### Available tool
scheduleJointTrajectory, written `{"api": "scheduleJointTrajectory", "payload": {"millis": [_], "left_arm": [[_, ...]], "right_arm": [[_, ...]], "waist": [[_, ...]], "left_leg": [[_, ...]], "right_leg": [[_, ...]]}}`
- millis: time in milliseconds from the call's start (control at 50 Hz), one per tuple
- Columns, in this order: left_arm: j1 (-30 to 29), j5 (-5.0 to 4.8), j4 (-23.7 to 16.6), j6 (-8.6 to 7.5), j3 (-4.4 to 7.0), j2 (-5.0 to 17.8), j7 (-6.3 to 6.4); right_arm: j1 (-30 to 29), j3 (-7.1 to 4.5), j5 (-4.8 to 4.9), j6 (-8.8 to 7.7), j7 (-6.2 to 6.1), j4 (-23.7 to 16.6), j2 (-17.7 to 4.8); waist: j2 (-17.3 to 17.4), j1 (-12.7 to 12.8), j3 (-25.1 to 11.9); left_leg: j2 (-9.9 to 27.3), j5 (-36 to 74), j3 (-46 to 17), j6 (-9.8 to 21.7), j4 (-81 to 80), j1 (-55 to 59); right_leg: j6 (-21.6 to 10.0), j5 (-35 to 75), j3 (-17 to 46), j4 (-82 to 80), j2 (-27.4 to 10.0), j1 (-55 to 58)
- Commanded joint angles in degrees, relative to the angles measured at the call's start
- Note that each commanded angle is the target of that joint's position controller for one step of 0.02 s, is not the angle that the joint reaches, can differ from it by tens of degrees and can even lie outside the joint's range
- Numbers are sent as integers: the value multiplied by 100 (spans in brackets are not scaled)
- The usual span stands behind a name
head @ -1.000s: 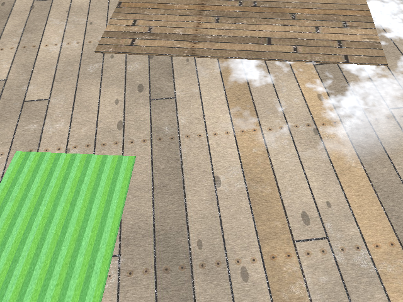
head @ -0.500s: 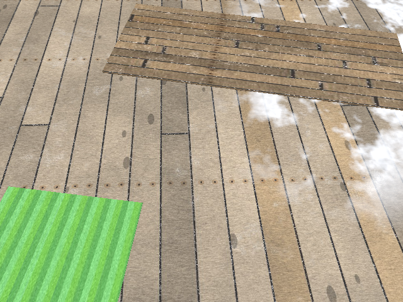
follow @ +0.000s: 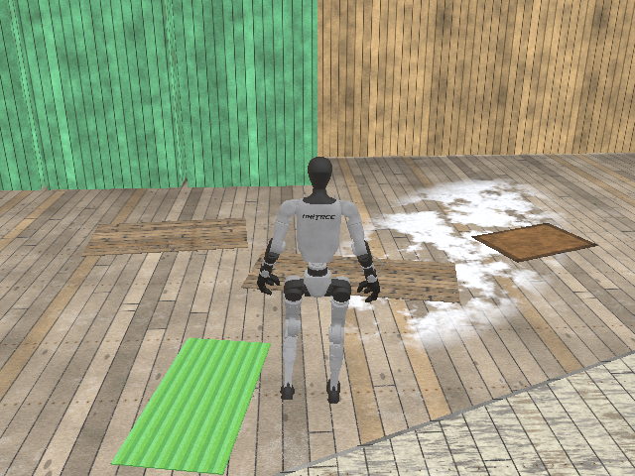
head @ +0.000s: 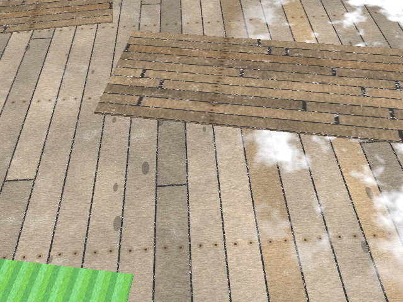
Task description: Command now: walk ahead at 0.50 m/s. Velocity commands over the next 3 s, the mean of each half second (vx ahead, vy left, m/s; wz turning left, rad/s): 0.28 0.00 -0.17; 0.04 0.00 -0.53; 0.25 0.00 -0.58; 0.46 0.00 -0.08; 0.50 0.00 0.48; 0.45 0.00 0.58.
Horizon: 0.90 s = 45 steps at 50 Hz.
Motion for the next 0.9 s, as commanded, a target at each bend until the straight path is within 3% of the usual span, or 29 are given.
{"api": "scheduleJointTrajectory", "payload": {"millis": [20,80,140,220,260,300,320,340,360,380,400,420,460,500,560,620,660,700,720,740,760,780,800,820,840,860,900], "left_arm": [[-42,5,-245,-150,154,663,13],[162,-11,-90,-159,208,840,87],[258,-9,21,-84,200,881,166],[731,-84,305,61,206,952,222],[662,-124,342,145,237,1014,259],[410,-142,276,206,251,1002,294],[520,-54,175,191,189,810,292],[1178,21,151,142,45,319,268],[1490,-98,213,163,24,400,265],[1257,-212,209,243,196,926,273],[867,-256,95,352,242,929,323],[723,-218,74,500,264,858,387],[838,-144,20,759,288,695,484],[895,-98,-68,826,307,594,502],[587,-71,-265,811,287,513,436],[356,-75,-427,809,304,586,330],[336,-79,-492,830,342,650,262],[578,-63,-425,833,388,648,210],[736,-17,-376,830,452,782,223],[814,-8,-449,815,579,1278,308],[653,66,-646,760,656,1858,345],[624,202,-681,601,597,1597,318],[357,175,-708,475,558,1467,327],[12,50,-786,422,540,1323,348],[-179,-58,-835,418,478,1144,372],[-191,-68,-855,425,426,1033,406],[-58,-48,-864,450,405,987,448]], "right_arm": [[212,-122,-46,29,-39,-293,-375],[-350,-98,-98,44,-56,-468,-319],[-871,-20,-138,-41,4,-561,-118],[-1400,-28,-121,-102,107,-702,-172],[-1338,-95,-169,-130,128,-715,-372],[-662,-203,-236,-167,81,-478,-620],[-269,-294,-306,-185,20,-412,-986],[25,-351,-402,-106,-48,-438,-1310],[156,-284,-271,25,-51,-507,-1001],[-70,-216,-190,123,-52,-583,-767],[-468,-173,-155,179,-87,-624,-626],[-846,-125,-139,207,-105,-618,-481],[-1348,-145,-249,232,-117,-597,-513],[-1506,-168,-287,210,-150,-552,-518],[-1591,-213,-226,211,-223,-459,-613],[-1544,-266,-177,302,-251,-350,-775],[-1527,-293,-108,365,-229,-285,-851],[-1586,-306,-1,435,-215,-217,-842],[-1384,-283,34,472,-201,-107,-671],[-1144,-227,-67,509,-159,-66,-370],[-1584,-224,-194,485,-193,-406,-348],[-1999,-283,-213,470,-217,-476,-503],[-1846,-318,-115,478,-220,-428,-532],[-1600,-355,-109,489,-261,-253,-556],[-1528,-394,-158,490,-297,-180,-645],[-1536,-403,-178,469,-293,-167,-619],[-1501,-388,-117,419,-267,-169,-518]], "waist": [[-675,-117,-299],[-515,-24,-82],[-489,109,10],[-558,307,-131],[-646,161,-207],[-604,-233,-493],[-185,-306,-1039],[965,-148,-1836],[1435,-286,-2657],[816,-320,-2343],[572,-202,-1706],[459,-87,-1164],[777,172,-678],[786,245,-629],[575,165,-765],[531,88,-820],[523,110,-767],[425,300,-730],[121,322,-618],[-1217,177,-393],[-2190,177,-130],[-1478,368,-350],[-1253,149,-399],[-939,-16,-445],[-903,-55,-475],[-921,-78,-560],[-853,-71,-737]], "left_leg": [[461,477,-228,-102,-225,-776],[507,1297,-190,-261,-1135,-1167],[231,2235,88,-287,-2506,-620],[-99,2749,59,-219,-3336,-188],[-160,2408,-104,-90,-3642,-51],[-233,2784,-22,90,-4117,853],[289,4768,-332,302,-3899,1989],[1720,6730,-1590,1134,-3418,4011],[2317,6430,-2388,1661,-3522,4379],[2053,4998,-2068,1509,-3851,3740],[1797,3653,-1705,1303,-4144,3092],[1569,2579,-1345,1187,-4491,2306],[1266,1428,-739,1083,-5052,967],[1243,1471,-327,1158,-5207,651],[1367,1679,-1,1205,-5184,847],[1527,1602,131,1179,-5136,1099],[1601,1461,190,1067,-4996,1272],[1451,1148,434,748,-4561,1214],[1193,730,659,403,-4016,980],[537,-171,1277,-185,-2545,143],[-380,-1693,976,-572,-1316,-1224],[-349,-1685,119,-480,-366,-1230],[-269,-1159,-91,-374,-134,-1265],[-198,-715,-166,-345,-144,-1264],[-177,-439,-192,-368,-187,-1262],[-230,-241,-173,-410,-84,-1071],[-326,1,-192,-482,-277,-974]], "right_leg": [[-1030,487,1639,-1641,-1514,669],[-1041,979,1214,-1828,-1451,727],[-761,2492,461,-1600,-1082,586],[-637,2695,578,-1141,-1200,1087],[-519,2619,898,-698,-1325,1405],[-289,2654,993,127,-1112,1385],[-45,1877,832,1036,-711,912],[357,-1012,541,2837,-45,-819],[518,-3490,739,4063,166,-1386],[556,-3243,946,4562,-105,-1575],[603,-2832,749,4634,-312,-1876],[689,-2494,674,4447,-495,-1861],[803,-1906,481,4173,-579,-1153],[797,-1613,355,3866,-591,-852],[683,-1177,317,3009,-730,-635],[558,-1038,170,2392,-713,-363],[428,-1048,58,1921,-664,-178],[190,-546,-149,945,-474,357],[-20,-214,46,379,-410,665],[-464,945,1542,-528,-1359,1012],[-1475,1466,3325,-886,-2406,977],[-1614,1179,3200,-951,-2280,781],[-1322,990,2707,-917,-2016,787],[-990,779,2369,-816,-1756,848],[-834,922,2220,-755,-1673,884],[-815,1281,2101,-696,-1564,829],[-854,1674,2020,-597,-1457,1059]]}}
Next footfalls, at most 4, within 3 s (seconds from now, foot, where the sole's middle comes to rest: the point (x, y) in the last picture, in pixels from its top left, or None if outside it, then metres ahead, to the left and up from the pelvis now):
0.32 left None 0.35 0.14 -0.78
0.72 right None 0.24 -0.10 -0.78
1.18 left None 0.35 0.10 -0.78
1.64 right None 0.36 -0.31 -0.78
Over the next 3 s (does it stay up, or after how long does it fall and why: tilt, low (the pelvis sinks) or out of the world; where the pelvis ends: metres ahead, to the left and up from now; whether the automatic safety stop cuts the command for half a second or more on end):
stays up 0.94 -0.60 0.00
